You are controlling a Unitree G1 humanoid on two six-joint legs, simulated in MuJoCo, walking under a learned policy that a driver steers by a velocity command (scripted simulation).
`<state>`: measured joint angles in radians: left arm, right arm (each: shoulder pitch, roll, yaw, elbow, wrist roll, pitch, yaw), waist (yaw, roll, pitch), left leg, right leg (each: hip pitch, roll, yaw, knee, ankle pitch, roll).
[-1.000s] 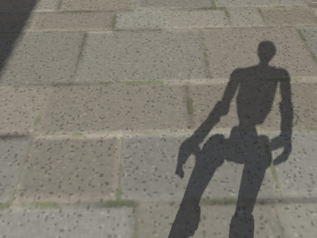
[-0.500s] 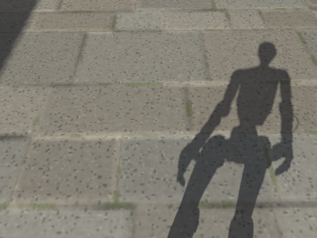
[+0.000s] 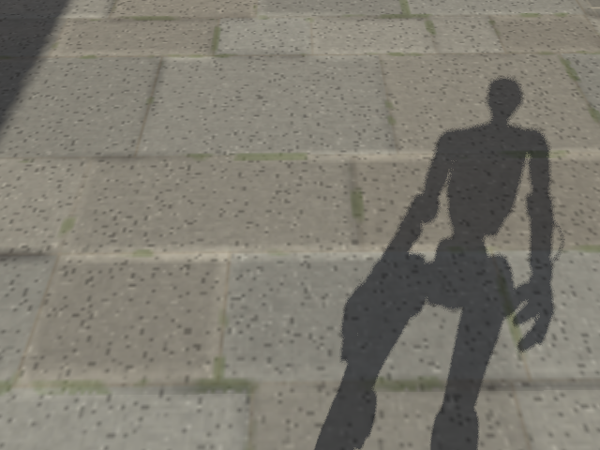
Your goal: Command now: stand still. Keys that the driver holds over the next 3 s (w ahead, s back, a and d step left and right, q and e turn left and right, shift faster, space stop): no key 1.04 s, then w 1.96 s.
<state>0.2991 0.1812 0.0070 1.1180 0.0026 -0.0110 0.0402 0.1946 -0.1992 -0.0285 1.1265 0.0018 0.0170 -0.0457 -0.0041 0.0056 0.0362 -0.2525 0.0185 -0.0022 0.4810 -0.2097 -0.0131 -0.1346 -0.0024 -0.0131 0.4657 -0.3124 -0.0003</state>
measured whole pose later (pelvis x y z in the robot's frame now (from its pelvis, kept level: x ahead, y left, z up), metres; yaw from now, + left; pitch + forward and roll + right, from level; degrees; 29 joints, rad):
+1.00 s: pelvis +0.01 +0.00 +0.00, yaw +0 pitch -1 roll +0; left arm 0.36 0.15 0.01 1.09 0.00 -0.02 0.04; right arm 0.24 -0.18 -0.03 1.13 0.01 0.01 -0.05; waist 0.00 0.01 0.04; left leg -0.26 0.02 -0.01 0.49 -0.22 -0.02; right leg -0.14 0.00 -0.02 0.47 -0.32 0.00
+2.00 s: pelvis +0.41 -0.02 +0.00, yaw +0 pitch +0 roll -1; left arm 0.25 0.23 0.06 0.99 0.00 -0.11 -0.04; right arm 0.23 -0.25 -0.06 0.95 0.03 -0.10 -0.02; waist 0.03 0.04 0.03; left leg -0.56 0.12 -0.04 1.18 -0.28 0.06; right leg -0.24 0.07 -0.08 0.36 -0.13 -0.08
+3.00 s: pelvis +0.99 +0.00 -0.01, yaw +0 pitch +2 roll +1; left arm 0.07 0.24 0.06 0.88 -0.01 -0.10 -0.03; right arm 0.36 -0.25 -0.06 1.01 0.03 -0.08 0.00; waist -0.03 0.01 0.04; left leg -0.23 0.01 -0.03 1.05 -0.47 0.03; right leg -0.46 0.01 -0.06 0.56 -0.14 -0.06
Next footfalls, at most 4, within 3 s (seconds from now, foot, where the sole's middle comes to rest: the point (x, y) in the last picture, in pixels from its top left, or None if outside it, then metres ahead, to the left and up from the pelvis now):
1.80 right None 0.49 -0.10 -0.78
2.34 left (255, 335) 0.80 0.15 -0.78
2.92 right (343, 236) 1.12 -0.09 -0.78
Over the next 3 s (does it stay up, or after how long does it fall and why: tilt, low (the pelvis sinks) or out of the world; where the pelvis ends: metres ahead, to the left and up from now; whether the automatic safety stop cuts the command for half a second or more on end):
stays up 0.99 0.00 -0.01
